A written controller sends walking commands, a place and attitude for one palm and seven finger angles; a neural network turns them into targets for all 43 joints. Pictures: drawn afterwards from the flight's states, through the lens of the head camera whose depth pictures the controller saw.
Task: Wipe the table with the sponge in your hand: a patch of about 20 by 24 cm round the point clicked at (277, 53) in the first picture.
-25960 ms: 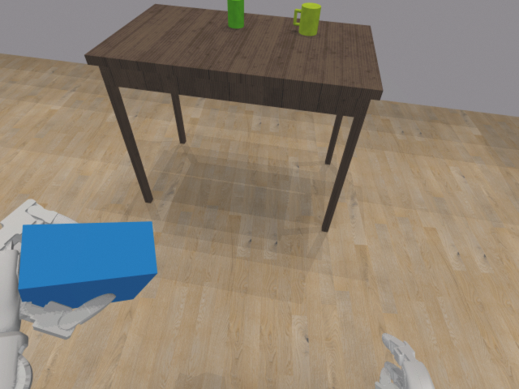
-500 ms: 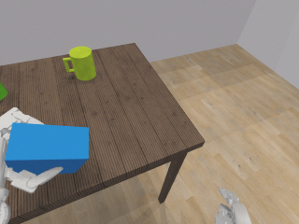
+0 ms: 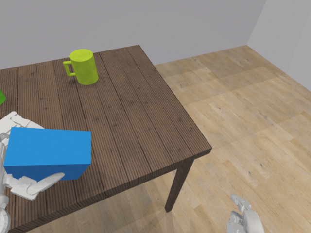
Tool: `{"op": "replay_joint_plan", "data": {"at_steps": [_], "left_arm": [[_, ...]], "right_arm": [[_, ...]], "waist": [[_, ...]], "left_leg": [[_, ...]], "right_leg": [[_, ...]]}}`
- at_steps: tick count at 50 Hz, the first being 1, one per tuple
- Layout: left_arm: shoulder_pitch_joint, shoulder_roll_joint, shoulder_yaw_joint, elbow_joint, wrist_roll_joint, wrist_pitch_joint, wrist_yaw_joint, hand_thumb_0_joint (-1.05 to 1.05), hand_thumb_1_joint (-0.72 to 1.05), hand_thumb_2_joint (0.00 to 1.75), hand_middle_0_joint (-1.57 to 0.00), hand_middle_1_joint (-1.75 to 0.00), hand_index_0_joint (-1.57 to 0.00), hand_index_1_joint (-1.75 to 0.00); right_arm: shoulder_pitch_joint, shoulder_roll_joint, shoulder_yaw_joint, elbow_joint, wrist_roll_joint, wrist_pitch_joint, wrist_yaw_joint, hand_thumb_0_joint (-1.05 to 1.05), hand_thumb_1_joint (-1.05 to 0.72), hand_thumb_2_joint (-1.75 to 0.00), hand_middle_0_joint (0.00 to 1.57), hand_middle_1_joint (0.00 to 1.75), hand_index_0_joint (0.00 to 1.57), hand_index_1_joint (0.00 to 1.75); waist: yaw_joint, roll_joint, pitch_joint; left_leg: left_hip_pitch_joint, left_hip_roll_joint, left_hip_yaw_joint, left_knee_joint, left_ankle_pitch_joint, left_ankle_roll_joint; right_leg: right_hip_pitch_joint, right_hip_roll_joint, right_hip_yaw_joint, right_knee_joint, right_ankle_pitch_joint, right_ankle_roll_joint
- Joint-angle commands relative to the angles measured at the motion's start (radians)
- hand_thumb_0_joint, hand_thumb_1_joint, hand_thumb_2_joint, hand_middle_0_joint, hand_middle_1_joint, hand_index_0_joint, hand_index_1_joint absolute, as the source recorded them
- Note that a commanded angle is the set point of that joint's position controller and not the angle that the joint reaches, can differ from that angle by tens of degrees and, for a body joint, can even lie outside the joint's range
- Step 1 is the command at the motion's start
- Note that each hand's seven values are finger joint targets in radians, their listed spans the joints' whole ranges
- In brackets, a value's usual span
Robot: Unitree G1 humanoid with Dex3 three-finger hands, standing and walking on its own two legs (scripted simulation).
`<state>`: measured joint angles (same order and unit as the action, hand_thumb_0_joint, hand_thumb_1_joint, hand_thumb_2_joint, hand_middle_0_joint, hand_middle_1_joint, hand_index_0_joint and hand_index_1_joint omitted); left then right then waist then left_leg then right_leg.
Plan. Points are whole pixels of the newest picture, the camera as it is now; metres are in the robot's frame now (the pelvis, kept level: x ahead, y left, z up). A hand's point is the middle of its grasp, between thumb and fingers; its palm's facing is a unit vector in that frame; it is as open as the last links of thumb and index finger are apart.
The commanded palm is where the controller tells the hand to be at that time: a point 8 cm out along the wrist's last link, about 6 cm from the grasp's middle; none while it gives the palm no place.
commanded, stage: shuffle to correct the standing spot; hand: left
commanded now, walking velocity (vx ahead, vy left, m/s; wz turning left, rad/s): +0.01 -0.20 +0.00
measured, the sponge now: (62, 157) +0.23 +0.21 +0.13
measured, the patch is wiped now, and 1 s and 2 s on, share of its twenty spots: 0.00 0.00 0.00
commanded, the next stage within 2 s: none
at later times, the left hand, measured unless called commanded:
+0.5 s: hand (30, 158) +0.21 +0.24 +0.16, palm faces +0.33 -0.86 -0.39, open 10.5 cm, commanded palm +0.15 +0.28 +0.18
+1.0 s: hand (37, 154) +0.22 +0.23 +0.16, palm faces +0.32 -0.86 -0.40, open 10.5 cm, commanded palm +0.16 +0.28 +0.18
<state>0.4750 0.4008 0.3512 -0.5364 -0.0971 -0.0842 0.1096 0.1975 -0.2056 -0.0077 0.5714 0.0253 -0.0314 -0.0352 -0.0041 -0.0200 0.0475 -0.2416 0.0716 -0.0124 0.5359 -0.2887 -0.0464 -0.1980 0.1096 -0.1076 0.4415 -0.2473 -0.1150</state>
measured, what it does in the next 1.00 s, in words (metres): stands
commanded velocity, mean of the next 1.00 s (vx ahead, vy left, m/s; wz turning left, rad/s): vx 0.01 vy -0.20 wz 0.00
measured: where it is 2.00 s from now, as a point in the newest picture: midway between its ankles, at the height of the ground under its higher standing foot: outside the picture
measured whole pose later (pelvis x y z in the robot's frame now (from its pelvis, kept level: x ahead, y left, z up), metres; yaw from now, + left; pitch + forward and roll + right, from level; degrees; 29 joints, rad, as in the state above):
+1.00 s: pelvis +0.00 +0.00 +0.00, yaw +0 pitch -1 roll -1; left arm 0.48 0.41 0.35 -0.53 -0.10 -0.08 0.11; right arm 0.19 -0.21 -0.01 0.56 0.03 -0.02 -0.03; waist -0.02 0.00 0.04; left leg -0.23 0.08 -0.01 0.52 -0.28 -0.05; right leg -0.19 0.12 -0.10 0.42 -0.24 -0.12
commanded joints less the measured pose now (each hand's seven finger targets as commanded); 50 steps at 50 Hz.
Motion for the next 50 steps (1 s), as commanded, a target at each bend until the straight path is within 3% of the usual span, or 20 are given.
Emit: {"op": "replay_joint_plan", "data": {"at_steps": [1, 4, 6, 7, 11, 12, 16, 18, 20, 22, 26, 28, 31, 33, 36, 37, 41, 43, 46, 50], "left_arm": [[-0.069, 0.187, 0.137, -0.253, -0.005, -0.085, 0.02, 0.0, 0.1, 1.3, -1.2, -1.6, -1.2, -1.6], [-0.026, 0.18, 0.138, -0.228, -0.008, -0.079, 0.015, 0.0, 0.1, 1.3, -1.2, -1.6, -1.2, -1.6], [-0.024, 0.181, 0.145, -0.218, -0.013, -0.077, 0.011, 0.0, 0.1, 1.3, -1.2, -1.6, -1.2, -1.6], [-0.003, 0.171, 0.134, -0.212, -0.016, -0.076, 0.013, 0.0, 0.1, 1.3, -1.2, -1.6, -1.2, -1.6], [-0.023, 0.182, 0.144, -0.213, -0.018, -0.075, 0.012, 0.0, 0.1, 1.3, -1.2, -1.6, -1.2, -1.6], [-0.012, 0.185, 0.14, -0.217, -0.019, -0.076, 0.016, 0.0, 0.1, 1.3, -1.2, -1.6, -1.2, -1.6], [-0.065, 0.189, 0.139, -0.245, -0.015, -0.082, 0.02, 0.0, 0.1, 1.3, -1.2, -1.6, -1.2, -1.6], [-0.075, 0.174, 0.12, -0.257, -0.012, -0.083, 0.021, 0.0, 0.1, 1.3, -1.2, -1.6, -1.2, -1.6], [-0.09, 0.188, 0.132, -0.251, -0.006, -0.084, 0.022, 0.0, 0.1, 1.3, -1.2, -1.6, -1.2, -1.6], [-0.079, 0.176, 0.114, -0.241, -0.007, -0.08, 0.022, 0.0, 0.1, 1.3, -1.2, -1.6, -1.2, -1.6], [-0.059, 0.168, 0.124, -0.197, -0.006, -0.072, 0.017, 0.0, 0.1, 1.3, -1.2, -1.6, -1.2, -1.6], [-0.038, 0.157, 0.113, -0.201, -0.009, -0.071, 0.017, 0.0, 0.1, 1.3, -1.2, -1.6, -1.2, -1.6], [-0.054, 0.169, 0.123, -0.211, -0.01, -0.071, 0.018, 0.0, 0.1, 1.3, -1.2, -1.6, -1.2, -1.6], [-0.038, 0.165, 0.12, -0.21, -0.013, -0.071, 0.021, 0.0, 0.1, 1.3, -1.2, -1.6, -1.2, -1.6], [-0.073, 0.18, 0.128, -0.231, -0.013, -0.073, 0.024, 0.0, 0.1, 1.3, -1.2, -1.6, -1.2, -1.6], [-0.066, 0.187, 0.125, -0.232, -0.014, -0.073, 0.028, 0.0, 0.1, 1.3, -1.2, -1.6, -1.2, -1.6], [-0.07, 0.187, 0.134, -0.23, -0.01, -0.072, 0.027, 0.0, 0.1, 1.3, -1.2, -1.6, -1.2, -1.6], [-0.065, 0.172, 0.12, -0.222, -0.012, -0.071, 0.027, 0.0, 0.1, 1.3, -1.2, -1.6, -1.2, -1.6], [-0.057, 0.178, 0.128, -0.217, -0.011, -0.067, 0.022, 0.0, 0.1, 1.3, -1.2, -1.6, -1.2, -1.6], [-0.025, 0.178, 0.133, -0.205, -0.014, -0.064, 0.019, 0.0, 0.1, 1.3, -1.2, -1.6, -1.2, -1.6]], "right_arm": [[-0.086, -0.12, -0.051, -0.165, 0.003, -0.054, -0.005, 0.0, -0.9, -0.9, 0.2, 0.3, 0.2, 0.3], [-0.081, -0.121, -0.053, -0.17, 0.005, -0.049, -0.003, 0.0, -0.9, -0.9, 0.2, 0.3, 0.2, 0.3], [-0.079, -0.122, -0.055, -0.169, 0.006, -0.046, -0.001, 0.0, -0.9, -0.9, 0.2, 0.3, 0.2, 0.3], [-0.084, -0.119, -0.051, -0.164, 0.013, -0.046, 0.0, 0.0, -0.9, -0.9, 0.2, 0.3, 0.2, 0.3], [-0.081, -0.119, -0.051, -0.171, 0.008, -0.041, -0.003, 0.0, -0.9, -0.9, 0.2, 0.3, 0.2, 0.3], [-0.095, -0.114, -0.046, -0.165, 0.014, -0.042, -0.005, 0.0, -0.9, -0.9, 0.2, 0.3, 0.2, 0.3], [-0.091, -0.118, -0.047, -0.167, 0.004, -0.046, -0.008, 0.0, -0.9, -0.9, 0.2, 0.3, 0.2, 0.3], [-0.1, -0.117, -0.041, -0.166, 0.005, -0.049, -0.011, 0.0, -0.9, -0.9, 0.2, 0.3, 0.2, 0.3], [-0.094, -0.12, -0.045, -0.164, 0.001, -0.051, -0.01, 0.0, -0.9, -0.9, 0.2, 0.3, 0.2, 0.3], [-0.102, -0.116, -0.042, -0.161, 0.01, -0.055, -0.009, 0.0, -0.9, -0.9, 0.2, 0.3, 0.2, 0.3], [-0.082, -0.121, -0.049, -0.167, 0.005, -0.048, -0.004, 0.0, -0.9, -0.9, 0.2, 0.3, 0.2, 0.3], [-0.087, -0.119, -0.044, -0.171, 0.008, -0.047, -0.004, 0.0, -0.9, -0.9, 0.2, 0.3, 0.2, 0.3], [-0.081, -0.118, -0.045, -0.171, 0.008, -0.045, -0.003, 0.0, -0.9, -0.9, 0.2, 0.3, 0.2, 0.3], [-0.088, -0.113, -0.038, -0.171, 0.009, -0.044, -0.006, 0.0, -0.9, -0.9, 0.2, 0.3, 0.2, 0.3], [-0.083, -0.116, -0.042, -0.167, 0.008, -0.045, -0.006, 0.0, -0.9, -0.9, 0.2, 0.3, 0.2, 0.3], [-0.098, -0.112, -0.036, -0.162, 0.014, -0.046, -0.009, 0.0, -0.9, -0.9, 0.2, 0.3, 0.2, 0.3], [-0.09, -0.118, -0.045, -0.165, 0.006, -0.045, -0.009, 0.0, -0.9, -0.9, 0.2, 0.3, 0.2, 0.3], [-0.093, -0.117, -0.041, -0.162, 0.007, -0.044, -0.008, 0.0, -0.9, -0.9, 0.2, 0.3, 0.2, 0.3], [-0.086, -0.121, -0.049, -0.166, 0.007, -0.041, -0.004, 0.0, -0.9, -0.9, 0.2, 0.3, 0.2, 0.3], [-0.087, -0.12, -0.048, -0.17, 0.009, -0.033, -0.002, 0.0, -0.9, -0.9, 0.2, 0.3, 0.2, 0.3]], "waist": [[0.001, 0.118, -0.166], [-0.002, 0.092, -0.169], [-0.003, 0.059, -0.17], [-0.01, 0.075, -0.173], [-0.006, 0.026, -0.158], [-0.01, 0.06, -0.157], [-0.005, 0.07, -0.14], [-0.003, 0.123, -0.138], [0.0, 0.124, -0.139], [-0.004, 0.14, -0.138], [0.0, 0.08, -0.139], [-0.004, 0.097, -0.145], [-0.005, 0.055, -0.133], [-0.007, 0.064, -0.133], [-0.007, 0.051, -0.141], [-0.011, 0.082, -0.136], [-0.003, 0.086, -0.16], [-0.006, 0.111, -0.156], [-0.004, 0.077, -0.171], [-0.006, 0.048, -0.165]], "left_leg": [[0.024, 0.098, -0.066, -0.046, 0.269, 0.093], [0.026, 0.098, -0.062, -0.034, 0.305, 0.088], [0.02, 0.08, -0.036, -0.004, 0.246, 0.081], [0.034, 0.07, -0.037, -0.017, 0.233, 0.079], [0.018, 0.058, -0.026, -0.004, 0.143, 0.078], [0.044, 0.056, -0.025, -0.018, 0.131, 0.082], [0.026, 0.072, -0.047, -0.044, 0.129, 0.087], [0.034, 0.091, -0.07, -0.089, 0.136, 0.096], [0.012, 0.106, -0.081, -0.094, 0.165, 0.099], [0.026, 0.102, -0.078, -0.103, 0.168, 0.096], [-0.008, 0.095, -0.07, -0.083, 0.141, 0.089], [0.003, 0.089, -0.066, -0.09, 0.113, 0.089], [-0.007, 0.066, -0.051, -0.063, 0.036, 0.084], [0.019, 0.065, -0.049, -0.071, 0.025, 0.089], [0.023, 0.053, -0.037, -0.039, 0.059, 0.083], [0.049, 0.056, -0.043, -0.056, 0.081, 0.086], [0.04, 0.078, -0.043, -0.043, 0.187, 0.089], [0.039, 0.088, -0.059, -0.063, 0.221, 0.09], [0.034, 0.083, -0.045, -0.029, 0.261, 0.084], [0.023, 0.079, -0.044, -0.027, 0.224, 0.083]], "right_leg": [[0.101, -0.186, 0.15, -0.067, 0.298, 0.106], [0.109, -0.184, 0.142, -0.062, 0.336, 0.103], [0.105, -0.203, 0.166, -0.081, 0.349, 0.103], [0.089, -0.204, 0.17, -0.079, 0.335, 0.085], [0.068, -0.219, 0.19, -0.102, 0.28, 0.096], [0.037, -0.217, 0.194, -0.107, 0.254, 0.088], [0.042, -0.206, 0.191, -0.108, 0.218, 0.101], [0.037, -0.185, 0.173, -0.093, 0.186, 0.103], [0.068, -0.177, 0.164, -0.088, 0.202, 0.119], [0.058, -0.173, 0.163, -0.086, 0.199, 0.107], [0.085, -0.181, 0.164, -0.099, 0.193, 0.107], [0.072, -0.181, 0.161, -0.103, 0.167, 0.095], [0.044, -0.202, 0.194, -0.135, 0.118, 0.09], [0.017, -0.2, 0.197, -0.144, 0.093, 0.086], [0.022, -0.218, 0.213, -0.149, 0.13, 0.084], [0.003, -0.209, 0.205, -0.142, 0.143, 0.078], [0.064, -0.2, 0.19, -0.108, 0.265, 0.11], [0.07, -0.192, 0.168, -0.09, 0.27, 0.099], [0.101, -0.201, 0.173, -0.085, 0.344, 0.105], [0.096, -0.205, 0.171, -0.09, 0.316, 0.101]]}}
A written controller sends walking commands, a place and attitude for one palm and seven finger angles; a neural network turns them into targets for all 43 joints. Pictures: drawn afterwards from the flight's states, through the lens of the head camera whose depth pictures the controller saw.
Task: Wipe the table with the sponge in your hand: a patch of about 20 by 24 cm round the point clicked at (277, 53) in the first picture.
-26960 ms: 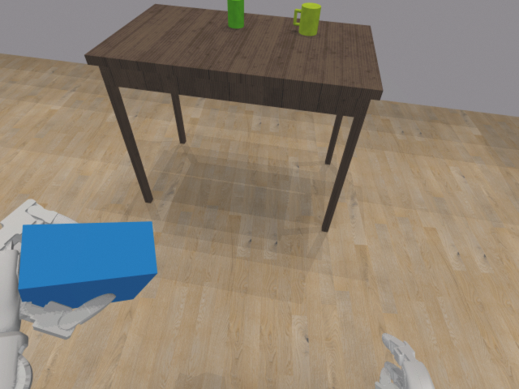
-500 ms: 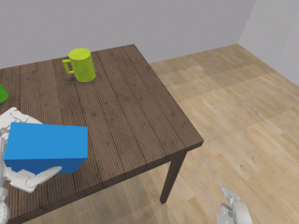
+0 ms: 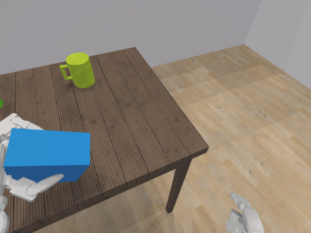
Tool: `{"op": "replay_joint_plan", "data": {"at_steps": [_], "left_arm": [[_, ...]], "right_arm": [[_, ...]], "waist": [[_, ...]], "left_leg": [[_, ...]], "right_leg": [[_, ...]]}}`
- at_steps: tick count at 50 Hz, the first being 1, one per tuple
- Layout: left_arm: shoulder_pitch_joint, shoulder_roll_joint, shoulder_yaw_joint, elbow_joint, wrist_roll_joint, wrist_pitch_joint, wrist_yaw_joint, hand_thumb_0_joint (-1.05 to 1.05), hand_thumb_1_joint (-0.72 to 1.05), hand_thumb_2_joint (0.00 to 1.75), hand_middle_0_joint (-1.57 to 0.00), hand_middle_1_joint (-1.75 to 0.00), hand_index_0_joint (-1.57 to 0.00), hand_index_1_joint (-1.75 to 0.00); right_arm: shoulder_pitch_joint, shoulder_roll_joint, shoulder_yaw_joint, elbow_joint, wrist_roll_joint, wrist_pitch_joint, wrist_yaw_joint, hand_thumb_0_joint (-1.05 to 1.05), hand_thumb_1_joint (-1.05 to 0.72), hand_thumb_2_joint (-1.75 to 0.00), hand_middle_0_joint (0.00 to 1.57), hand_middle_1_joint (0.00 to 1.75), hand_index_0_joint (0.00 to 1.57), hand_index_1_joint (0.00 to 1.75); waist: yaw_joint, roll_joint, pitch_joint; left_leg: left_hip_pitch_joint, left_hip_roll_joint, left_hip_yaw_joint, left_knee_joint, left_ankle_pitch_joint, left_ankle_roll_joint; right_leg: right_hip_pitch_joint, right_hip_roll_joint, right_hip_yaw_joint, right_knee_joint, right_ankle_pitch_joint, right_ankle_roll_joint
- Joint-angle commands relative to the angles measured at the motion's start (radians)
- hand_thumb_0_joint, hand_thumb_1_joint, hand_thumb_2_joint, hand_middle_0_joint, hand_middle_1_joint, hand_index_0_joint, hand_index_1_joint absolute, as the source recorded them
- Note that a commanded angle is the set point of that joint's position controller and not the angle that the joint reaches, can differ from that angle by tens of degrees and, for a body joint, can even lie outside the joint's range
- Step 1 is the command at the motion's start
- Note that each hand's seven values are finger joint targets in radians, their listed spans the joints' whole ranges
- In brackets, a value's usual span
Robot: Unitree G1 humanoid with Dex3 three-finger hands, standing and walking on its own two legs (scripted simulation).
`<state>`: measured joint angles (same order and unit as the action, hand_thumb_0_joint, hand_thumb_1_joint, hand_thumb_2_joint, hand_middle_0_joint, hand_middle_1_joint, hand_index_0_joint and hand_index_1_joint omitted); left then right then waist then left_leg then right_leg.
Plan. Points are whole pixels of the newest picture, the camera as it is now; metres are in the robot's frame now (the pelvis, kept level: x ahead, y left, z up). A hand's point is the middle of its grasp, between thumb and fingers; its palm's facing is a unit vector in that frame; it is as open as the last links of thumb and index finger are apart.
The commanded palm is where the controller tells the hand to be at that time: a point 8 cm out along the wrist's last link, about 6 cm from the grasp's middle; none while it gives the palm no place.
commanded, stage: shuffle to correct the standing spot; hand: left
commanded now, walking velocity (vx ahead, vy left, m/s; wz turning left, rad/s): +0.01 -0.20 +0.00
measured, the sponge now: (61, 159) +0.23 +0.20 +0.13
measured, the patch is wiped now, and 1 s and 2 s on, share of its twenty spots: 0.00 0.00 0.00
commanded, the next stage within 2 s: come to a stop and stand still in 1.84 s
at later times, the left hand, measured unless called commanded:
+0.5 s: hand (33, 163) +0.21 +0.24 +0.16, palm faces +0.33 -0.86 -0.40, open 10.5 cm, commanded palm +0.16 +0.28 +0.18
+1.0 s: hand (37, 163) +0.21 +0.23 +0.15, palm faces +0.32 -0.86 -0.40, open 10.5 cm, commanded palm +0.16 +0.27 +0.18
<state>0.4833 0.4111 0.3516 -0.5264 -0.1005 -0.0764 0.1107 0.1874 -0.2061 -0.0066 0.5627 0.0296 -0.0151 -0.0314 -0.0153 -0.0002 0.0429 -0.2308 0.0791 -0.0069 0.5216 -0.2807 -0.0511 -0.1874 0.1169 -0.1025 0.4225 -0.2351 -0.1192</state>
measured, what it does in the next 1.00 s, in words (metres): stands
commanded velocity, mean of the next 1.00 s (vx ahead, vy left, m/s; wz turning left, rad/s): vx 0.02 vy -0.20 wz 0.00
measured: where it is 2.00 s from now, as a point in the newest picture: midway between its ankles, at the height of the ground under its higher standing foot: outside the picture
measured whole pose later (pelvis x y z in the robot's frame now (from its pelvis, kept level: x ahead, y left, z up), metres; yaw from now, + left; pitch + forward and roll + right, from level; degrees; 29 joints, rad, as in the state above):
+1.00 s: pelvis +0.00 -0.01 +0.00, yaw +0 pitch +0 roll +0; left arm 0.52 0.40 0.33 -0.52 -0.11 -0.07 0.11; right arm 0.19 -0.21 0.00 0.56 0.03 0.00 -0.04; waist -0.01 0.01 0.03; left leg -0.23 0.08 -0.01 0.52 -0.28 -0.05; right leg -0.19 0.12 -0.11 0.43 -0.24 -0.13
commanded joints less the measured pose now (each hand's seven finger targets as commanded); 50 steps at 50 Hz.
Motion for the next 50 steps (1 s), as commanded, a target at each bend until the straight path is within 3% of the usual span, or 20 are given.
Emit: {"op": "replay_joint_plan", "data": {"at_steps": [1, 3, 6, 7, 11, 12, 15, 17, 21, 26, 28, 32, 36, 37, 41, 42, 45, 47, 50], "left_arm": [[-0.034, 0.165, 0.132, -0.219, -0.013, -0.072, 0.018, 0.0, 0.1, 1.3, -1.2, -1.6, -1.2, -1.6], [-0.023, 0.16, 0.126, -0.23, -0.015, -0.077, 0.02, 0.0, 0.1, 1.3, -1.2, -1.6, -1.2, -1.6], [-0.051, 0.176, 0.135, -0.25, -0.014, -0.081, 0.02, 0.0, 0.1, 1.3, -1.2, -1.6, -1.2, -1.6], [-0.042, 0.182, 0.132, -0.254, -0.015, -0.082, 0.024, 0.0, 0.1, 1.3, -1.2, -1.6, -1.2, -1.6], [-0.07, 0.175, 0.133, -0.244, -0.009, -0.081, 0.024, 0.0, 0.1, 1.3, -1.2, -1.6, -1.2, -1.6], [-0.064, 0.175, 0.123, -0.245, -0.011, -0.08, 0.025, 0.0, 0.1, 1.3, -1.2, -1.6, -1.2, -1.6], [-0.078, 0.16, 0.115, -0.216, -0.008, -0.073, 0.021, 0.0, 0.1, 1.3, -1.2, -1.6, -1.2, -1.6], [-0.061, 0.15, 0.101, -0.212, -0.01, -0.069, 0.021, 0.0, 0.1, 1.3, -1.2, -1.6, -1.2, -1.6], [-0.069, 0.159, 0.113, -0.216, -0.008, -0.069, 0.02, 0.0, 0.1, 1.3, -1.2, -1.6, -1.2, -1.6], [-0.085, 0.158, 0.113, -0.22, -0.01, -0.068, 0.025, 0.0, 0.1, 1.3, -1.2, -1.6, -1.2, -1.6], [-0.084, 0.157, 0.109, -0.229, -0.012, -0.073, 0.03, 0.0, 0.1, 1.3, -1.2, -1.6, -1.2, -1.6], [-0.072, 0.184, 0.124, -0.247, -0.012, -0.077, 0.031, 0.0, 0.1, 1.3, -1.2, -1.6, -1.2, -1.6], [-0.052, 0.171, 0.128, -0.232, -0.01, -0.072, 0.024, 0.0, 0.1, 1.3, -1.2, -1.6, -1.2, -1.6], [-0.029, 0.169, 0.12, -0.221, -0.012, -0.07, 0.024, 0.0, 0.1, 1.3, -1.2, -1.6, -1.2, -1.6], [-0.019, 0.159, 0.124, -0.195, -0.014, -0.064, 0.017, 0.0, 0.1, 1.3, -1.2, -1.6, -1.2, -1.6], [-0.01, 0.156, 0.115, -0.203, -0.017, -0.066, 0.02, 0.0, 0.1, 1.3, -1.2, -1.6, -1.2, -1.6], [-0.029, 0.168, 0.128, -0.213, -0.017, -0.069, 0.021, 0.0, 0.1, 1.3, -1.2, -1.6, -1.2, -1.6], [-0.042, 0.175, 0.123, -0.232, -0.018, -0.071, 0.026, 0.0, 0.1, 1.3, -1.2, -1.6, -1.2, -1.6], [-0.081, 0.183, 0.129, -0.246, -0.014, -0.077, 0.03, 0.0, 0.1, 1.3, -1.2, -1.6, -1.2, -1.6]], "right_arm": [[-0.076, -0.12, -0.051, -0.163, 0.007, -0.048, -0.005, 0.0, -0.9, -0.9, 0.2, 0.3, 0.2, 0.3], [-0.083, -0.116, -0.045, -0.163, 0.008, -0.047, -0.007, 0.0, -0.9, -0.9, 0.2, 0.3, 0.2, 0.3], [-0.084, -0.118, -0.045, -0.163, 0.005, -0.049, -0.009, 0.0, -0.9, -0.9, 0.2, 0.3, 0.2, 0.3], [-0.098, -0.114, -0.04, -0.159, 0.01, -0.05, -0.012, 0.0, -0.9, -0.9, 0.2, 0.3, 0.2, 0.3], [-0.08, -0.12, -0.047, -0.158, 0.001, -0.054, -0.013, 0.0, -0.9, -0.9, 0.2, 0.3, 0.2, 0.3], [-0.091, -0.116, -0.042, -0.153, 0.007, -0.056, -0.014, 0.0, -0.9, -0.9, 0.2, 0.3, 0.2, 0.3], [-0.082, -0.122, -0.046, -0.157, 0.002, -0.056, -0.013, 0.0, -0.9, -0.9, 0.2, 0.3, 0.2, 0.3], [-0.09, -0.117, -0.042, -0.155, 0.011, -0.057, -0.011, 0.0, -0.9, -0.9, 0.2, 0.3, 0.2, 0.3], [-0.083, -0.119, -0.045, -0.162, 0.005, -0.053, -0.01, 0.0, -0.9, -0.9, 0.2, 0.3, 0.2, 0.3], [-0.084, -0.113, -0.04, -0.16, 0.007, -0.05, -0.01, 0.0, -0.9, -0.9, 0.2, 0.3, 0.2, 0.3], [-0.09, -0.112, -0.034, -0.159, 0.008, -0.05, -0.012, 0.0, -0.9, -0.9, 0.2, 0.3, 0.2, 0.3], [-0.099, -0.114, -0.033, -0.155, 0.009, -0.054, -0.014, 0.0, -0.9, -0.9, 0.2, 0.3, 0.2, 0.3], [-0.077, -0.122, -0.046, -0.16, 0.003, -0.053, -0.011, 0.0, -0.9, -0.9, 0.2, 0.3, 0.2, 0.3], [-0.089, -0.118, -0.041, -0.156, 0.008, -0.052, -0.011, 0.0, -0.9, -0.9, 0.2, 0.3, 0.2, 0.3], [-0.075, -0.123, -0.049, -0.162, 0.008, -0.046, -0.007, 0.0, -0.9, -0.9, 0.2, 0.3, 0.2, 0.3], [-0.084, -0.119, -0.044, -0.156, 0.014, -0.044, -0.008, 0.0, -0.9, -0.9, 0.2, 0.3, 0.2, 0.3], [-0.084, -0.12, -0.046, -0.161, 0.008, -0.043, -0.01, 0.0, -0.9, -0.9, 0.2, 0.3, 0.2, 0.3], [-0.097, -0.114, -0.039, -0.155, 0.013, -0.044, -0.012, 0.0, -0.9, -0.9, 0.2, 0.3, 0.2, 0.3], [-0.097, -0.119, -0.039, -0.158, 0.003, -0.047, -0.016, 0.0, -0.9, -0.9, 0.2, 0.3, 0.2, 0.3]], "waist": [[0.004, 0.028, -0.161], [0.002, 0.064, -0.159], [0.006, 0.056, -0.147], [0.002, 0.098, -0.138], [0.008, 0.079, -0.154], [0.003, 0.105, -0.16], [0.008, 0.069, -0.138], [0.004, 0.074, -0.144], [0.007, 0.037, -0.139], [0.004, 0.028, -0.123], [0.001, 0.067, -0.125], [0.003, 0.109, -0.15], [0.007, 0.076, -0.179], [0.002, 0.102, -0.173], [0.003, 0.019, -0.163], [-0.002, 0.046, -0.172], [0.003, 0.014, -0.157], [-0.001, 0.041, -0.154], [0.005, 0.067, -0.134]], "left_leg": [[0.013, 0.063, -0.039, 0.001, 0.202, 0.084], [0.025, 0.065, -0.051, -0.025, 0.18, 0.087], [0.007, 0.069, -0.059, -0.037, 0.135, 0.089], [0.025, 0.072, -0.065, -0.058, 0.133, 0.094], [0.018, 0.084, -0.068, -0.051, 0.19, 0.094], [0.036, 0.087, -0.071, -0.067, 0.207, 0.093], [0.002, 0.088, -0.075, -0.066, 0.161, 0.093], [0.029, 0.078, -0.067, -0.067, 0.147, 0.091], [0.015, 0.073, -0.061, -0.053, 0.098, 0.091], [0.009, 0.047, -0.043, -0.028, 0.037, 0.087], [0.028, 0.05, -0.053, -0.05, 0.041, 0.091], [0.034, 0.079, -0.078, -0.081, 0.169, 0.097], [0.032, 0.088, -0.066, -0.035, 0.291, 0.088], [0.04, 0.088, -0.065, -0.047, 0.29, 0.09], [0.017, 0.065, -0.042, -0.002, 0.201, 0.082], [0.033, 0.058, -0.043, -0.012, 0.188, 0.083], [0.026, 0.053, -0.037, -0.001, 0.144, 0.083], [0.049, 0.05, -0.044, -0.018, 0.124, 0.087], [0.021, 0.069, -0.063, -0.05, 0.126, 0.094]], "right_leg": [[0.081, -0.222, 0.177, -0.077, 0.311, 0.101], [0.059, -0.216, 0.172, -0.076, 0.263, 0.091], [0.055, -0.212, 0.179, -0.09, 0.214, 0.102], [0.031, -0.205, 0.18, -0.091, 0.199, 0.098], [0.071, -0.199, 0.173, -0.08, 0.25, 0.113], [0.063, -0.195, 0.165, -0.072, 0.252, 0.102], [0.066, -0.193, 0.166, -0.083, 0.213, 0.114], [0.047, -0.194, 0.17, -0.088, 0.208, 0.1], [0.038, -0.207, 0.186, -0.106, 0.176, 0.104], [0.008, -0.223, 0.213, -0.142, 0.106, 0.099], [-0.008, -0.217, 0.204, -0.139, 0.084, 0.087], [0.047, -0.195, 0.17, -0.09, 0.199, 0.102], [0.097, -0.201, 0.157, -0.061, 0.327, 0.102], [0.082, -0.199, 0.153, -0.06, 0.321, 0.096], [0.075, -0.22, 0.179, -0.08, 0.315, 0.099], [0.063, -0.223, 0.181, -0.082, 0.301, 0.088], [0.041, -0.233, 0.195, -0.097, 0.264, 0.098], [0.011, -0.232, 0.204, -0.105, 0.226, 0.089], [0.026, -0.214, 0.192, -0.105, 0.195, 0.112]]}}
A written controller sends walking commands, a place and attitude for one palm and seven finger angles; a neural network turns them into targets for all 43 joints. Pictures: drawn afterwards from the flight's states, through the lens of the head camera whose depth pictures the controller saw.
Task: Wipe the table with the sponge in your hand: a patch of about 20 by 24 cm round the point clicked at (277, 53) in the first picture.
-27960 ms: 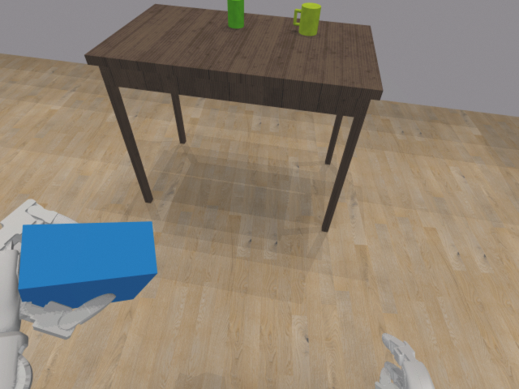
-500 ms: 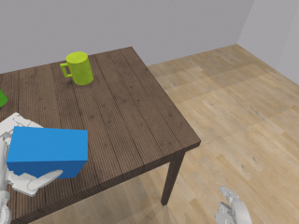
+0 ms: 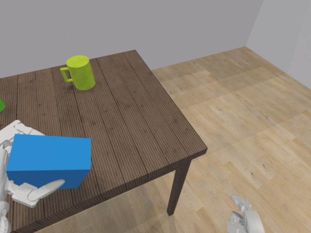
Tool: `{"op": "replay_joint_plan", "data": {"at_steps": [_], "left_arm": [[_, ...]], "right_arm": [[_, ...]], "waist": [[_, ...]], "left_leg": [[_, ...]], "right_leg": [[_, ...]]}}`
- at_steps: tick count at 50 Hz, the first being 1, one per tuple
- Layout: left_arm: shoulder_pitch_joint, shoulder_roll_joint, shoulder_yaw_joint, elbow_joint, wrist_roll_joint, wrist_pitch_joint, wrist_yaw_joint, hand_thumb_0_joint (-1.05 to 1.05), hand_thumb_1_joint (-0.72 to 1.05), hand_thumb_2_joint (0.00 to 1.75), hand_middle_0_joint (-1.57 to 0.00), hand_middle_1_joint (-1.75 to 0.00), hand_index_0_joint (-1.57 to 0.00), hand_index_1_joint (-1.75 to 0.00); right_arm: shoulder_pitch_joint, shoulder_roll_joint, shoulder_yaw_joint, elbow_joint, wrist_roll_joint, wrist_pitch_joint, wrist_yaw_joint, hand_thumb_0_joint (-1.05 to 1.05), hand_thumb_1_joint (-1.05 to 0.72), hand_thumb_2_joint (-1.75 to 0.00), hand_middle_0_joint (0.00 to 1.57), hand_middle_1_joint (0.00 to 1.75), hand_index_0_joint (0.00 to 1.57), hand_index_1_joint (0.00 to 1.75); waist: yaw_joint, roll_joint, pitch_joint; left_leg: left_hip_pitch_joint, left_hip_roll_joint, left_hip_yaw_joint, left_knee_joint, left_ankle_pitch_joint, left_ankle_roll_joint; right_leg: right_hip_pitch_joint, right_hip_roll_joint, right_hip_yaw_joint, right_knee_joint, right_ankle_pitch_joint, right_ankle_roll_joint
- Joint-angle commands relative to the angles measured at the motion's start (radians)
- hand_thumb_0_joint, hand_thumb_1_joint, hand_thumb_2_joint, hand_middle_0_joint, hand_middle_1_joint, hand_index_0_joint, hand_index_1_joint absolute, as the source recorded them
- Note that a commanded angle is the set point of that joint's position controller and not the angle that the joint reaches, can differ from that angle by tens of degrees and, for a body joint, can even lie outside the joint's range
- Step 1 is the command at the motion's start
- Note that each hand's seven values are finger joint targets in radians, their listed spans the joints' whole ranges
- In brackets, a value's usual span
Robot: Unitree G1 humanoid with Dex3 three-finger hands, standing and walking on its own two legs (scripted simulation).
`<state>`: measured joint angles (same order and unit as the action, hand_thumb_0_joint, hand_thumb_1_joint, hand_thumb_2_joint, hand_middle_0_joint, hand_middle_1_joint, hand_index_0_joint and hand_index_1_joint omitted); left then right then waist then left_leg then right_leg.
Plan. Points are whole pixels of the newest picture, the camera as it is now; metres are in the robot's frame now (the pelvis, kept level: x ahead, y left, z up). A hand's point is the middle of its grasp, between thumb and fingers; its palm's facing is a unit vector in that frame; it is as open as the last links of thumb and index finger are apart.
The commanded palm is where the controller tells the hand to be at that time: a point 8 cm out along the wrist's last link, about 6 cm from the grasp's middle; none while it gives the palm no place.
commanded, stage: shuffle to correct the standing spot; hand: left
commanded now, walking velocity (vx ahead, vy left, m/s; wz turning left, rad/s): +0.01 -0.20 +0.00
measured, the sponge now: (62, 165) +0.22 +0.20 +0.13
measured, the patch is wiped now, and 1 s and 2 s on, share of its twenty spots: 0.00 0.00 0.00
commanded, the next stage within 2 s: come to a stop and stand still in 0.84 s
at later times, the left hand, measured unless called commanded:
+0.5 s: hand (34, 161) +0.22 +0.24 +0.16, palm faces +0.32 -0.86 -0.40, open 10.5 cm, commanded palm +0.16 +0.28 +0.18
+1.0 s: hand (29, 160) +0.21 +0.25 +0.16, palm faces +0.33 -0.83 -0.45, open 10.5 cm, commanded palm +0.16 +0.28 +0.18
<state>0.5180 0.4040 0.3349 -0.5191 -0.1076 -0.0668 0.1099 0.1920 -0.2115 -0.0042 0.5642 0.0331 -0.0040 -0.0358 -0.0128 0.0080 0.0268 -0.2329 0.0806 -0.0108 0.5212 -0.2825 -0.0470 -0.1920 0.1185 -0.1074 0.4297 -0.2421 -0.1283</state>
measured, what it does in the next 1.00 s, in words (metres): stands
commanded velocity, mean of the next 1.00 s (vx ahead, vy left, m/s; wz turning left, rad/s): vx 0.01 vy -0.18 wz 0.00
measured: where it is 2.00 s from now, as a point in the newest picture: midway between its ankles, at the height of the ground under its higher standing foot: outside the picture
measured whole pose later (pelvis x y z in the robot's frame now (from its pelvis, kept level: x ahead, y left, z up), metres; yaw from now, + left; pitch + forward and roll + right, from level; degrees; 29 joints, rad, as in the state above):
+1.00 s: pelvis +0.00 +0.00 +0.00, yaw +0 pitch +0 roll -1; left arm 0.45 0.43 0.34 -0.49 -0.07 -0.06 0.09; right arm 0.21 -0.20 -0.01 0.57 0.03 -0.03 -0.04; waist 0.02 0.01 0.03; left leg -0.23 0.08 -0.01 0.51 -0.27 -0.05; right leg -0.18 0.12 -0.11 0.41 -0.23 -0.11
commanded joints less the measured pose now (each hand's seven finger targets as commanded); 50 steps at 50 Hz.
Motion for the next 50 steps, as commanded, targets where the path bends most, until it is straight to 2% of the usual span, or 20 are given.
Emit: {"op": "replay_joint_plan", "data": {"at_steps": [1, 2, 6, 7, 10, 11, 12, 16, 17, 20, 23, 27, 32, 36, 42, 43, 46, 48, 49, 50], "left_arm": [[-0.116, 0.184, 0.143, -0.245, -0.005, -0.085, 0.031, 0.0, 0.1, 1.3, -1.2, -1.6, -1.2, -1.6], [-0.113, 0.184, 0.134, -0.243, -0.006, -0.083, 0.033, 0.0, 0.1, 1.3, -1.2, -1.6, -1.2, -1.6], [-0.122, 0.166, 0.129, -0.235, -0.002, -0.078, 0.03, 0.0, 0.1, 1.3, -1.2, -1.6, -1.2, -1.6], [-0.1, 0.164, 0.122, -0.223, -0.004, -0.076, 0.031, 0.0, 0.1, 1.3, -1.2, -1.6, -1.2, -1.6], [-0.1, 0.163, 0.127, -0.216, -0.001, -0.074, 0.027, 0.0, 0.1, 1.3, -1.2, -1.6, -1.2, -1.6], [-0.093, 0.165, 0.13, -0.219, -0.001, -0.073, 0.027, 0.0, 0.1, 1.3, -1.2, -1.6, -1.2, -1.6], [-0.08, 0.162, 0.117, -0.219, -0.005, -0.071, 0.027, 0.0, 0.1, 1.3, -1.2, -1.6, -1.2, -1.6], [-0.088, 0.172, 0.138, -0.21, -0.006, -0.07, 0.027, 0.0, 0.1, 1.3, -1.2, -1.6, -1.2, -1.6], [-0.076, 0.177, 0.135, -0.213, -0.009, -0.07, 0.028, 0.0, 0.1, 1.3, -1.2, -1.6, -1.2, -1.6], [-0.105, 0.18, 0.138, -0.24, -0.008, -0.077, 0.029, 0.0, 0.1, 1.3, -1.2, -1.6, -1.2, -1.6], [-0.096, 0.176, 0.135, -0.251, -0.008, -0.081, 0.032, 0.0, 0.1, 1.3, -1.2, -1.6, -1.2, -1.6], [-0.074, 0.178, 0.135, -0.224, -0.007, -0.075, 0.03, 0.0, 0.1, 1.3, -1.2, -1.6, -1.2, -1.6], [-0.079, 0.165, 0.124, -0.214, -0.008, -0.074, 0.027, 0.0, 0.1, 1.3, -1.2, -1.6, -1.2, -1.6], [-0.091, 0.177, 0.138, -0.233, -0.005, -0.077, 0.028, 0.0, 0.1, 1.3, -1.2, -1.6, -1.2, -1.6], [-0.084, 0.173, 0.125, -0.232, -0.01, -0.074, 0.03, 0.0, 0.1, 1.3, -1.2, -1.6, -1.2, -1.6], [-0.093, 0.165, 0.126, -0.227, -0.007, -0.076, 0.031, 0.0, 0.1, 1.3, -1.2, -1.6, -1.2, -1.6], [-0.101, 0.176, 0.136, -0.221, -0.005, -0.074, 0.032, 0.0, 0.1, 1.3, -1.2, -1.6, -1.2, -1.6], [-0.088, 0.163, 0.128, -0.208, -0.005, -0.074, 0.035, 0.0, 0.1, 1.3, -1.2, -1.6, -1.2, -1.6], [-1.067, 0.904, 0.686, -0.341, 0.144, -0.169, 0.001, 0.0, 0.1, 1.3, -1.2, -1.6, -1.2, -1.6], [-0.61, 0.373, 0.32, 0.155, 0.069, -0.135, -0.05, 0.0, 0.1, 1.3, -1.2, -1.6, -1.2, -1.6]], "right_arm": [[-0.1, -0.112, -0.042, -0.158, -0.001, -0.058, -0.011, 0.0, -0.9, -0.9, 0.2, 0.3, 0.2, 0.3], [-0.109, -0.109, -0.037, -0.151, 0.005, -0.057, -0.012, 0.0, -0.9, -0.9, 0.2, 0.3, 0.2, 0.3], [-0.092, -0.115, -0.046, -0.158, 0.002, -0.058, -0.008, 0.0, -0.9, -0.9, 0.2, 0.3, 0.2, 0.3], [-0.105, -0.111, -0.041, -0.153, 0.008, -0.059, -0.008, 0.0, -0.9, -0.9, 0.2, 0.3, 0.2, 0.3], [-0.097, -0.115, -0.044, -0.162, 0.001, -0.056, -0.006, 0.0, -0.9, -0.9, 0.2, 0.3, 0.2, 0.3], [-0.091, -0.115, -0.046, -0.162, 0.002, -0.054, -0.005, 0.0, -0.9, -0.9, 0.2, 0.3, 0.2, 0.3], [-0.103, -0.11, -0.041, -0.16, 0.01, -0.055, -0.006, 0.0, -0.9, -0.9, 0.2, 0.3, 0.2, 0.3], [-0.094, -0.112, -0.044, -0.162, 0.004, -0.052, -0.006, 0.0, -0.9, -0.9, 0.2, 0.3, 0.2, 0.3], [-0.104, -0.11, -0.04, -0.158, 0.009, -0.052, -0.008, 0.0, -0.9, -0.9, 0.2, 0.3, 0.2, 0.3], [-0.097, -0.113, -0.041, -0.163, 0.003, -0.052, -0.008, 0.0, -0.9, -0.9, 0.2, 0.3, 0.2, 0.3], [-0.104, -0.109, -0.037, -0.163, 0.002, -0.055, -0.01, 0.0, -0.9, -0.9, 0.2, 0.3, 0.2, 0.3], [-0.103, -0.111, -0.04, -0.155, 0.005, -0.055, -0.009, 0.0, -0.9, -0.9, 0.2, 0.3, 0.2, 0.3], [-0.102, -0.113, -0.042, -0.155, 0.009, -0.055, -0.007, 0.0, -0.9, -0.9, 0.2, 0.3, 0.2, 0.3], [-0.094, -0.117, -0.044, -0.164, 0.001, -0.055, -0.008, 0.0, -0.9, -0.9, 0.2, 0.3, 0.2, 0.3], [-0.106, -0.112, -0.038, -0.157, 0.008, -0.058, -0.01, 0.0, -0.9, -0.9, 0.2, 0.3, 0.2, 0.3], [-0.102, -0.114, -0.038, -0.16, 0.001, -0.057, -0.01, 0.0, -0.9, -0.9, 0.2, 0.3, 0.2, 0.3], [-0.093, -0.115, -0.042, -0.159, 0.0, -0.057, -0.009, 0.0, -0.9, -0.9, 0.2, 0.3, 0.2, 0.3], [-0.1, -0.111, -0.035, -0.158, 0.002, -0.057, -0.01, 0.0, -0.9, -0.9, 0.2, 0.3, 0.2, 0.3], [0.184, -0.135, -0.097, -0.045, -0.024, -0.148, -0.033, 0.0, -0.9, -0.9, 0.2, 0.3, 0.2, 0.3], [0.027, -0.091, -0.076, -0.081, -0.029, -0.159, -0.025, 0.0, -0.9, -0.9, 0.2, 0.3, 0.2, 0.3]], "waist": [[0.004, 0.062, -0.11], [-0.001, 0.086, -0.109], [0.004, 0.061, -0.13], [0.0, 0.092, -0.129], [0.005, 0.063, -0.126], [0.006, 0.04, -0.141], [0.0, 0.055, -0.14], [0.003, 0.006, -0.143], [-0.001, 0.038, -0.141], [0.002, 0.041, -0.139], [0.002, 0.085, -0.136], [0.001, 0.071, -0.143], [-0.001, 0.064, -0.135], [0.005, 0.044, -0.147], [-0.001, 0.067, -0.133], [0.001, 0.083, -0.126], [0.004, 0.043, -0.126], [0.003, 0.059, -0.13], [0.006, -0.242, 0.059], [0.021, -0.172, -0.109]], "left_leg": [[0.015, 0.07, -0.057, -0.048, 0.131, 0.09], [0.022, 0.072, -0.064, -0.068, 0.122, 0.093], [0.021, 0.07, -0.058, -0.047, 0.149, 0.088], [0.035, 0.072, -0.061, -0.065, 0.149, 0.091], [0.009, 0.078, -0.061, -0.056, 0.141, 0.09], [0.019, 0.072, -0.053, -0.04, 0.157, 0.087], [0.038, 0.067, -0.052, -0.047, 0.155, 0.087], [0.022, 0.061, -0.043, -0.019, 0.145, 0.083], [0.044, 0.058, -0.041, -0.029, 0.147, 0.086], [0.022, 0.06, -0.053, -0.035, 0.137, 0.084], [0.035, 0.074, -0.063, -0.057, 0.174, 0.09], [0.039, 0.08, -0.062, -0.051, 0.226, 0.089], [0.031, 0.071, -0.062, -0.053, 0.17, 0.085], [0.014, 0.076, -0.065, -0.049, 0.172, 0.085], [0.025, 0.067, -0.067, -0.059, 0.143, 0.084], [0.013, 0.073, -0.066, -0.065, 0.123, 0.087], [0.007, 0.066, -0.059, -0.047, 0.109, 0.085], [0.012, 0.059, -0.059, -0.058, 0.093, 0.088], [-0.047, -0.02, 0.19, -0.023, 0.098, 0.053], [-0.008, -0.075, 0.138, -0.037, 0.156, 0.08]], "right_leg": [[0.038, -0.212, 0.196, -0.113, 0.207, 0.129], [0.03, -0.206, 0.19, -0.113, 0.191, 0.125], [0.062, -0.209, 0.188, -0.108, 0.225, 0.126], [0.05, -0.202, 0.181, -0.107, 0.215, 0.122], [0.065, -0.204, 0.181, -0.107, 0.214, 0.134], [0.075, -0.209, 0.185, -0.104, 0.242, 0.129], [0.054, -0.208, 0.185, -0.107, 0.236, 0.118], [0.062, -0.222, 0.195, -0.111, 0.247, 0.12], [0.041, -0.22, 0.197, -0.115, 0.248, 0.115], [0.053, -0.221, 0.194, -0.112, 0.219, 0.116], [0.052, -0.209, 0.18, -0.099, 0.232, 0.119], [0.069, -0.204, 0.174, -0.088, 0.289, 0.123], [0.053, -0.207, 0.18, -0.098, 0.245, 0.107], [0.077, -0.212, 0.178, -0.095, 0.243, 0.116], [0.047, -0.211, 0.183, -0.106, 0.212, 0.106], [0.046, -0.207, 0.18, -0.11, 0.186, 0.113], [0.05, -0.214, 0.19, -0.119, 0.189, 0.121], [0.05, -0.213, 0.192, -0.125, 0.165, 0.122], [-0.064, -0.124, 0.116, -0.211, 0.43, 0.34], [0.018, -0.174, 0.131, -0.065, 0.575, 0.269]]}}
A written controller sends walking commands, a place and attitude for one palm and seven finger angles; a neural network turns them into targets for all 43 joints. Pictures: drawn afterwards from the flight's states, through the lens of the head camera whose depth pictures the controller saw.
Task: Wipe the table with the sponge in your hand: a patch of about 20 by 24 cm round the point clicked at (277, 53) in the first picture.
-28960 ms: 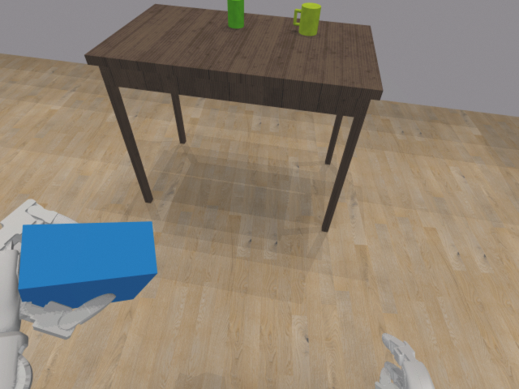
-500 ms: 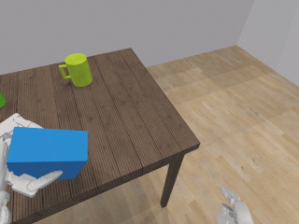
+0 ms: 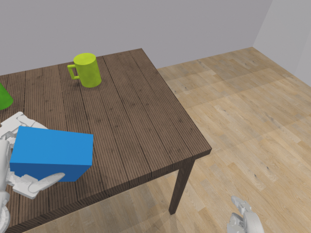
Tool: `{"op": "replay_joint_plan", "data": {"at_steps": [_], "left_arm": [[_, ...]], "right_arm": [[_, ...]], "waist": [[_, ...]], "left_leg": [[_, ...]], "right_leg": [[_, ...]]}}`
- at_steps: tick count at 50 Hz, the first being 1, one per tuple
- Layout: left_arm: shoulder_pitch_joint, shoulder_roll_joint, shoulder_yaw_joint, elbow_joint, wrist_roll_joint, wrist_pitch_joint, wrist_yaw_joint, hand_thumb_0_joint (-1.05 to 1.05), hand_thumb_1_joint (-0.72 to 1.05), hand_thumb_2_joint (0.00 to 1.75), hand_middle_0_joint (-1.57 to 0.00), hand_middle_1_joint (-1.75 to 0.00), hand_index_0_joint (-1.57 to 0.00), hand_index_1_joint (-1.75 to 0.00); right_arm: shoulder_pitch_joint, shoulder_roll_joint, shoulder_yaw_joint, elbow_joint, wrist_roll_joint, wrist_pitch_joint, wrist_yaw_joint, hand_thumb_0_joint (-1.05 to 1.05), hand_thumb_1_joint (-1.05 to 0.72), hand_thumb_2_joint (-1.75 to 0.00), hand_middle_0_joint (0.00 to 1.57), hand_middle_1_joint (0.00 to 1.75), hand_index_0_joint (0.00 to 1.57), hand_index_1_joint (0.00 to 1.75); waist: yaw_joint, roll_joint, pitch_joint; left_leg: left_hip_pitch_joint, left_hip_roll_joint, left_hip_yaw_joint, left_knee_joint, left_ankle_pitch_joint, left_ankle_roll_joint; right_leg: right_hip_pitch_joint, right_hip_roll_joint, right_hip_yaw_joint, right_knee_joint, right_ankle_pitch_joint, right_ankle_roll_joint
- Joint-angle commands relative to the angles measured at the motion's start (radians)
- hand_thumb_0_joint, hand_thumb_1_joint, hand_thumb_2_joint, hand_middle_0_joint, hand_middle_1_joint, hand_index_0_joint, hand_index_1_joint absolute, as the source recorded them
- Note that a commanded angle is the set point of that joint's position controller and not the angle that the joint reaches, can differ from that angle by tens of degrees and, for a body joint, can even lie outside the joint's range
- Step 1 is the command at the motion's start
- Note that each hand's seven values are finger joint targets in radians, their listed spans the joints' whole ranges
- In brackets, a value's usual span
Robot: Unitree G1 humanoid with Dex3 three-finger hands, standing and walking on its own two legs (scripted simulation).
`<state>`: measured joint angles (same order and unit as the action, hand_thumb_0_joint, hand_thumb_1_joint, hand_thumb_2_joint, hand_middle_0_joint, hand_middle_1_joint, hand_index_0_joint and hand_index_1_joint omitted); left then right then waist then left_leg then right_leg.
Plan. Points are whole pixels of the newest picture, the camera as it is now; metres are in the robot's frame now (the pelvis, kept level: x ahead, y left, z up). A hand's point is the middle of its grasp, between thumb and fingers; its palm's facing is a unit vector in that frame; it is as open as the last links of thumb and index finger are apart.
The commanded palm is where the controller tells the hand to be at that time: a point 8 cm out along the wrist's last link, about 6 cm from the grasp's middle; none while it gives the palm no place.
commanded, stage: come to a stop and stand still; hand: left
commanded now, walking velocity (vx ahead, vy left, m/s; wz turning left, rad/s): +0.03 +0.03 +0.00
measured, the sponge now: (62, 159) +0.23 +0.21 +0.13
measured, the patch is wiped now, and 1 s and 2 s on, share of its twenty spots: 0.00 0.00 0.00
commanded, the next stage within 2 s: look again from close up in 1.12 s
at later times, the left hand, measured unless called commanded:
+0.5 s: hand out of the picture +0.20 +0.30 +0.17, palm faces +0.44 -0.83 -0.34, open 10.5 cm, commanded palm +0.14 +0.32 +0.18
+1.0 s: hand out of the picture +0.21 +0.33 +0.16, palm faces +0.35 -0.86 -0.36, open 10.4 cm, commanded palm +0.15 +0.37 +0.18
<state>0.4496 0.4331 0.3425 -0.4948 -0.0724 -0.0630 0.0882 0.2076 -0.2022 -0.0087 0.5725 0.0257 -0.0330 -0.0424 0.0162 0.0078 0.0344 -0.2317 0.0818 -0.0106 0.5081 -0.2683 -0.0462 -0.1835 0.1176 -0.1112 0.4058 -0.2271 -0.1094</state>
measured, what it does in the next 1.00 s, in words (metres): shifts its weight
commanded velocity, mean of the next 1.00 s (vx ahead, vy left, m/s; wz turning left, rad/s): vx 0.00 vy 0.00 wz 0.00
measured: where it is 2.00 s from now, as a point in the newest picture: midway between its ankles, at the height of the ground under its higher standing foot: outside the picture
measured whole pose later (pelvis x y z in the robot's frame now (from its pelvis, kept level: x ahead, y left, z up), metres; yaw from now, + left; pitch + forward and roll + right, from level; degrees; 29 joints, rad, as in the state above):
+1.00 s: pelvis -0.02 +0.09 +0.00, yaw -2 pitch -1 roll -1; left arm 0.40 0.37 0.34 -0.48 -0.02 -0.19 0.10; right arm 0.19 -0.19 0.02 0.59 0.00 -0.14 -0.02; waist 0.04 -0.04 0.07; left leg -0.18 -0.09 0.01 0.43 -0.23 0.09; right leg -0.20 0.00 -0.04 0.40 -0.19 0.00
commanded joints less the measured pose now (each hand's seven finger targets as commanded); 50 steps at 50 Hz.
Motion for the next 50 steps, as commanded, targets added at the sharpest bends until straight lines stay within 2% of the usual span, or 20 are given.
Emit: {"op": "replay_joint_plan", "data": {"at_steps": [1, 2, 4, 5, 7, 8, 10, 11, 12, 15, 16, 19, 22, 24, 26, 34, 36, 37, 44, 50], "left_arm": [[-0.282, 0.302, 0.292, 0.086, 0.001, -0.154, -0.02, 0.0, 0.1, 1.3, -1.2, -1.6, -1.2, -1.6], [-0.193, 0.132, 0.139, 0.146, -0.015, -0.138, -0.022, 0.0, 0.1, 1.3, -1.2, -1.6, -1.2, -1.6], [-0.187, 0.117, 0.107, -0.073, -0.01, -0.171, -0.028, 0.0, 0.1, 1.3, -1.2, -1.6, -1.2, -1.6], [-0.147, 0.09, 0.086, -0.157, -0.006, -0.181, -0.025, 0.0, 0.1, 1.3, -1.2, -1.6, -1.2, -1.6], [-0.032, 0.039, 0.045, -0.221, -0.004, -0.178, -0.013, 0.0, 0.1, 1.3, -1.2, -1.6, -1.2, -1.6], [-0.008, 0.091, 0.092, -0.258, 0.009, -0.18, -0.003, 0.0, 0.1, 1.3, -1.2, -1.6, -1.2, -1.6], [0.017, 0.183, 0.188, -0.291, 0.005, -0.185, 0.018, 0.0, 0.1, 1.3, -1.2, -1.6, -1.2, -1.6], [0.02, 0.186, 0.219, -0.263, -0.007, -0.192, 0.028, 0.0, 0.1, 1.3, -1.2, -1.6, -1.2, -1.6], [0.034, 0.243, 0.284, -0.241, -0.002, -0.199, 0.05, 0.0, 0.1, 1.3, -1.2, -1.6, -1.2, -1.6], [-0.038, 0.171, 0.235, -0.238, -0.013, -0.211, 0.067, 0.0, 0.1, 1.3, -1.2, -1.6, -1.2, -1.6], [-0.067, 0.157, 0.218, -0.233, -0.01, -0.211, 0.073, 0.0, 0.1, 1.3, -1.2, -1.6, -1.2, -1.6], [-0.113, 0.127, 0.179, -0.163, -0.002, -0.209, 0.077, 0.0, 0.1, 1.3, -1.2, -1.6, -1.2, -1.6], [-0.157, 0.066, 0.09, -0.145, 0.014, -0.2, 0.054, 0.0, 0.1, 1.3, -1.2, -1.6, -1.2, -1.6], [-0.175, 0.05, 0.048, -0.161, 0.029, -0.188, 0.044, 0.0, 0.1, 1.3, -1.2, -1.6, -1.2, -1.6], [-0.21, 0.043, 0.023, -0.179, 0.046, -0.188, 0.041, 0.0, 0.1, 1.3, -1.2, -1.6, -1.2, -1.6], [-0.172, 0.111, 0.116, -0.193, 0.047, -0.201, 0.043, 0.0, 0.1, 1.3, -1.2, -1.6, -1.2, -1.6], [-0.173, 0.11, 0.119, -0.201, 0.042, -0.207, 0.04, 0.0, 0.1, 1.3, -1.2, -1.6, -1.2, -1.6], [-0.171, 0.113, 0.126, -0.209, 0.043, -0.211, 0.04, 0.0, 0.1, 1.3, -1.2, -1.6, -1.2, -1.6], [-0.148, 0.077, 0.073, -0.221, 0.035, -0.209, 0.03, 0.0, 0.1, 1.3, -1.2, -1.6, -1.2, -1.6], [-0.134, 0.101, 0.093, -0.248, 0.037, -0.204, 0.031, 0.0, 0.1, 1.3, -1.2, -1.6, -1.2, -1.6]], "right_arm": [[0.01, -0.132, -0.089, -0.149, -0.002, -0.133, -0.008, 0.0, -0.9, -0.9, 0.2, 0.3, 0.2, 0.3], [-0.034, -0.138, -0.084, -0.128, 0.012, -0.138, 0.004, 0.0, -0.9, -0.9, 0.2, 0.3, 0.2, 0.3], [-0.043, -0.161, -0.079, -0.158, -0.006, -0.133, 0.025, 0.0, -0.9, -0.9, 0.2, 0.3, 0.2, 0.3], [-0.073, -0.145, -0.072, -0.175, -0.007, -0.135, 0.043, 0.0, -0.9, -0.9, 0.2, 0.3, 0.2, 0.3], [-0.105, -0.104, -0.047, -0.187, 0.012, -0.151, 0.063, 0.0, -0.9, -0.9, 0.2, 0.3, 0.2, 0.3], [-0.081, -0.117, -0.056, -0.2, 0.007, -0.153, 0.061, 0.0, -0.9, -0.9, 0.2, 0.3, 0.2, 0.3], [-0.08, -0.113, -0.051, -0.201, -0.003, -0.155, 0.046, 0.0, -0.9, -0.9, 0.2, 0.3, 0.2, 0.3], [-0.086, -0.109, -0.05, -0.194, -0.002, -0.158, 0.035, 0.0, -0.9, -0.9, 0.2, 0.3, 0.2, 0.3], [-0.089, -0.113, -0.047, -0.169, 0.001, -0.15, 0.026, 0.0, -0.9, -0.9, 0.2, 0.3, 0.2, 0.3], [-0.088, -0.089, -0.025, -0.153, -0.011, -0.147, -0.002, 0.0, -0.9, -0.9, 0.2, 0.3, 0.2, 0.3], [-0.083, -0.089, -0.021, -0.139, -0.016, -0.15, -0.006, 0.0, -0.9, -0.9, 0.2, 0.3, 0.2, 0.3], [-0.084, -0.101, -0.02, -0.108, -0.028, -0.164, -0.019, 0.0, -0.9, -0.9, 0.2, 0.3, 0.2, 0.3], [-0.094, -0.136, -0.04, -0.109, -0.007, -0.174, -0.01, 0.0, -0.9, -0.9, 0.2, 0.3, 0.2, 0.3], [-0.096, -0.13, -0.026, -0.117, -0.018, -0.169, -0.004, 0.0, -0.9, -0.9, 0.2, 0.3, 0.2, 0.3], [-0.107, -0.132, -0.026, -0.122, -0.016, -0.173, 0.002, 0.0, -0.9, -0.9, 0.2, 0.3, 0.2, 0.3], [-0.099, -0.124, -0.02, -0.144, -0.021, -0.165, 0.003, 0.0, -0.9, -0.9, 0.2, 0.3, 0.2, 0.3], [-0.089, -0.123, -0.022, -0.148, -0.02, -0.169, 0.003, 0.0, -0.9, -0.9, 0.2, 0.3, 0.2, 0.3], [-0.107, -0.122, -0.018, -0.141, -0.018, -0.175, 0.005, 0.0, -0.9, -0.9, 0.2, 0.3, 0.2, 0.3], [-0.076, -0.134, -0.03, -0.138, -0.02, -0.178, 0.012, 0.0, -0.9, -0.9, 0.2, 0.3, 0.2, 0.3], [-0.078, -0.131, -0.036, -0.14, -0.021, -0.157, 0.018, 0.0, -0.9, -0.9, 0.2, 0.3, 0.2, 0.3]], "waist": [[0.035, -0.111, -0.072], [0.012, 0.09, -0.142], [0.015, 0.303, -0.247], [0.032, 0.323, -0.248], [0.038, 0.17, -0.23], [0.033, 0.022, -0.224], [0.028, -0.264, -0.175], [0.028, -0.307, -0.165], [0.027, -0.245, -0.19], [0.003, -0.075, -0.155], [0.0, -0.028, -0.152], [0.003, 0.052, -0.142], [0.013, 0.016, -0.124], [0.005, 0.081, -0.084], [0.006, 0.061, -0.058], [0.009, 0.086, -0.065], [0.008, 0.08, -0.08], [0.006, 0.134, -0.087], [0.004, 0.071, -0.163], [0.005, 0.111, -0.157]], "left_leg": [[0.006, -0.053, 0.135, 0.009, 0.153, 0.056], [0.083, -0.035, 0.127, -0.04, 0.196, 0.072], [0.055, 0.088, 0.001, -0.043, 0.296, 0.148], [-0.01, 0.12, -0.03, -0.028, 0.288, 0.162], [-0.095, 0.064, 0.031, -0.017, 0.154, 0.127], [-0.137, 0.013, 0.045, 0.046, 0.079, 0.102], [-0.168, -0.1, 0.062, 0.224, -0.051, 0.062], [-0.198, -0.102, 0.034, 0.32, -0.109, 0.057], [-0.193, -0.095, 0.011, 0.361, -0.122, 0.053], [-0.176, -0.072, -0.031, 0.279, -0.092, 0.05], [-0.121, -0.073, -0.02, 0.172, -0.073, 0.056], [0.083, -0.072, -0.006, -0.086, 0.087, 0.074], [0.078, 0.0, -0.063, -0.097, 0.101, 0.113], [-0.032, 0.001, -0.104, -0.146, 0.015, 0.117], [-0.095, 0.004, -0.111, -0.187, -0.055, 0.112], [-0.161, 0.01, -0.154, -0.259, -0.114, 0.1], [-0.137, 0.01, -0.14, -0.239, -0.063, 0.094], [-0.123, 0.006, -0.138, -0.25, -0.053, 0.087], [0.03, 0.006, -0.126, -0.17, 0.343, 0.029], [0.082, 0.034, -0.143, -0.168, 0.5, -0.017]], "right_leg": [[0.015, -0.188, 0.198, -0.056, 0.707, 0.293], [0.053, -0.197, 0.173, 0.058, 0.704, 0.245], [0.044, -0.179, 0.152, 0.274, 0.414, 0.232], [0.067, -0.177, 0.164, 0.292, 0.261, 0.212], [0.153, -0.169, 0.14, 0.149, 0.152, 0.174], [0.169, -0.186, 0.185, 0.082, 0.138, 0.159], [0.115, -0.297, 0.326, -0.094, 0.244, 0.108], [0.107, -0.346, 0.372, -0.12, 0.319, 0.097], [0.077, -0.371, 0.401, -0.133, 0.294, 0.089], [0.034, -0.377, 0.383, -0.097, 0.254, -0.008], [0.019, -0.357, 0.354, -0.089, 0.214, -0.015], [-0.06, -0.236, 0.236, -0.065, -0.016, 0.061], [-0.047, -0.19, 0.245, -0.091, -0.057, 0.14], [0.019, -0.182, 0.209, -0.066, -0.055, 0.12], [0.056, -0.168, 0.193, -0.06, -0.072, 0.106], [0.141, -0.144, 0.153, -0.033, -0.008, 0.09], [0.147, -0.151, 0.154, -0.034, 0.036, 0.088], [0.141, -0.141, 0.146, -0.022, 0.044, 0.088], [0.131, -0.15, 0.121, -0.004, 0.221, 0.087], [0.079, -0.142, 0.095, 0.032, 0.118, 0.088]]}}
